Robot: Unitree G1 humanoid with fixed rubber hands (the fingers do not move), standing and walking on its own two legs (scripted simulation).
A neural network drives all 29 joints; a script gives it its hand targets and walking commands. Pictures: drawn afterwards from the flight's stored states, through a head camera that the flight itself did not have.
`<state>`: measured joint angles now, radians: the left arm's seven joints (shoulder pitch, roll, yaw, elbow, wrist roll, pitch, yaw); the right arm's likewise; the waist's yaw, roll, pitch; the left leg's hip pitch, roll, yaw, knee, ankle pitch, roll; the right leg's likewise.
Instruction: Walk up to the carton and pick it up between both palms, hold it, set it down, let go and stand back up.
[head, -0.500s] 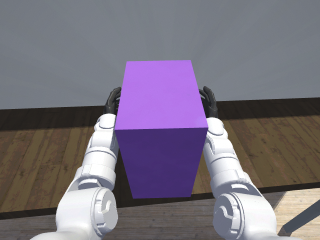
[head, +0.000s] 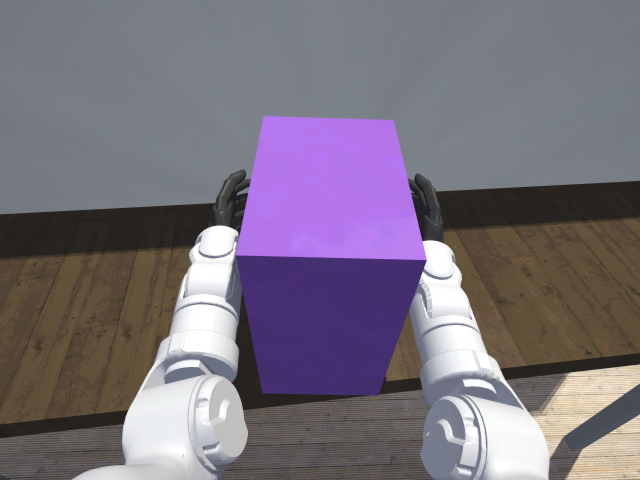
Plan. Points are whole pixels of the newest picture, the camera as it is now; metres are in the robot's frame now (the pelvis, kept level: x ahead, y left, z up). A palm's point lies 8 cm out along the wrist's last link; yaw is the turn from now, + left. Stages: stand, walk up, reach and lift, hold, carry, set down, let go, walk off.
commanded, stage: set down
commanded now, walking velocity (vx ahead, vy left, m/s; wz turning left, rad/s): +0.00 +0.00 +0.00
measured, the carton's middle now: (324, 264) +0.38 -0.03 +0.08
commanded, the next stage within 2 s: none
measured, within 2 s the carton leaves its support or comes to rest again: neither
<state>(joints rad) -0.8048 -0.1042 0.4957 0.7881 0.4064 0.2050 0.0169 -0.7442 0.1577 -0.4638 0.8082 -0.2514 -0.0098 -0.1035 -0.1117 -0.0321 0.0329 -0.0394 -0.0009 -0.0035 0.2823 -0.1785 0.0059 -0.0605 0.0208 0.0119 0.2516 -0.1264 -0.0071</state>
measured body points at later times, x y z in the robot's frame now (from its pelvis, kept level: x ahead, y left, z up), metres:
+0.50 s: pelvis +0.00 +0.00 +0.00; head +0.00 +0.02 +0.45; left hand +0.43 +0.09 +0.11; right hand +0.39 -0.17 +0.12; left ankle -0.01 +0.11 -0.75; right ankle +0.01 -0.11 -0.75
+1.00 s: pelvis -0.01 -0.01 -0.01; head +0.01 +0.01 +0.44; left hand +0.45 +0.10 +0.12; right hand +0.42 -0.19 +0.13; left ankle -0.01 +0.11 -0.75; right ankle +0.01 -0.11 -0.75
